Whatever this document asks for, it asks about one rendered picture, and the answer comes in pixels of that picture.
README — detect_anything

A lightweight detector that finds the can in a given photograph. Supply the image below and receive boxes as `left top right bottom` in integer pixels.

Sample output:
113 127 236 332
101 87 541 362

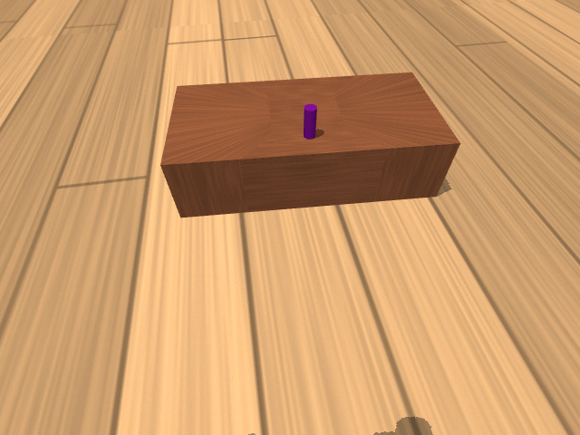
304 104 317 140

